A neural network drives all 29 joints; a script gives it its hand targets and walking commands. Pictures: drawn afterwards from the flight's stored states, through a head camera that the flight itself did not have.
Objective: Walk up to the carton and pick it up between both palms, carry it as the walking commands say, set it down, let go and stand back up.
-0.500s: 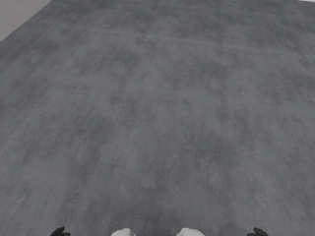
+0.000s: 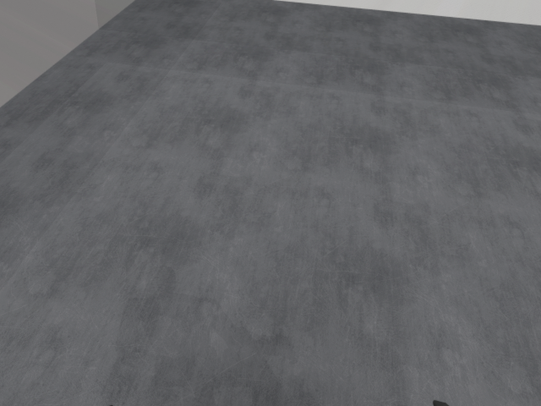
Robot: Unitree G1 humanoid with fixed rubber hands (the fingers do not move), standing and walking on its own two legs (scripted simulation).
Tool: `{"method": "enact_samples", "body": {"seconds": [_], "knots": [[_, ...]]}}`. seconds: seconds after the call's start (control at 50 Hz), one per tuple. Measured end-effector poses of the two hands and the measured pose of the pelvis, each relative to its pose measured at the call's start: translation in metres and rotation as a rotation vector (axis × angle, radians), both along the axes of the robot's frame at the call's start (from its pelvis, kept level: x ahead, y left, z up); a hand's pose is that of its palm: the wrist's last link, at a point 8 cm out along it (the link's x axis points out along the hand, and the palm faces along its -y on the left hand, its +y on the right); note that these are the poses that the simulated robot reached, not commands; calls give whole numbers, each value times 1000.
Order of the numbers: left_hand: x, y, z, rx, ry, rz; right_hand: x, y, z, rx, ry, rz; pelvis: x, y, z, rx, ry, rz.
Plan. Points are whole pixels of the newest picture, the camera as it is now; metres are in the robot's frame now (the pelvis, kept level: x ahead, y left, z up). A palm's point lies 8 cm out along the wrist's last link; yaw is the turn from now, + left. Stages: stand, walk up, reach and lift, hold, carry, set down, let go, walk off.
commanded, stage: stand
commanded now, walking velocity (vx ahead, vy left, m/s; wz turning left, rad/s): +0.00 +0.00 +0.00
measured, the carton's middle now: out of the picture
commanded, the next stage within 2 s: walk up in 0.80 s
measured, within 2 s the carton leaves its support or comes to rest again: neither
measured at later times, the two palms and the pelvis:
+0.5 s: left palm out of the picture +0.09 +0.28 -0.11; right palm out of the picture +0.09 -0.28 -0.10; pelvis +0.01 +0.00 +0.02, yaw +0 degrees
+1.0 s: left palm out of the picture +0.08 +0.28 -0.11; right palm out of the picture +0.09 -0.29 -0.10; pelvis +0.01 +0.00 +0.02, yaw +1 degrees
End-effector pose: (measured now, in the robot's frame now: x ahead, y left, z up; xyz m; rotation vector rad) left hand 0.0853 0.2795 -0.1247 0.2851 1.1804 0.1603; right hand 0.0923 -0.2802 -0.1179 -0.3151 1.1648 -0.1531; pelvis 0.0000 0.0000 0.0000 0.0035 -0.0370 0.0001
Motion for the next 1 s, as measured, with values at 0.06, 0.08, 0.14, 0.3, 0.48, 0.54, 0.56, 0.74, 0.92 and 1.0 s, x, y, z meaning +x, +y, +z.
{"method": "enact_samples", "body": {"seconds": [0.06,0.08,0.14,0.3,0.48,0.54,0.56,0.74,0.92,1.0], "knots": [[-1,0,2,-2,8,6,-1,-1,3,-2,9,-3,1,0,3,0,0,0],[-1,0,3,-3,11,8,-1,-2,3,-2,12,-4,2,0,4,0,-1,0],[-1,0,5,-4,19,11,-2,-2,6,-3,19,-8,3,0,7,1,-2,0],[1,-2,8,-11,25,15,-1,-2,10,-2,28,-17,5,-1,12,0,-6,1],[5,-3,12,-12,20,19,0,-1,13,1,33,-20,7,-1,16,-1,-9,5],[5,-3,13,-10,21,19,0,-1,13,1,33,-23,7,-1,16,-1,-10,6],[5,-3,13,-10,21,20,0,-1,13,1,33,-23,8,-1,16,-1,-11,6],[3,-1,15,-7,22,30,-2,-2,14,0,41,-24,8,-2,18,-1,-13,11],[-3,0,14,-4,37,37,-4,-4,15,-2,48,-26,9,-3,18,0,-13,13],[-5,-1,14,-5,40,38,-5,-5,15,-4,52,-26,10,-3,18,0,-12,13]]}}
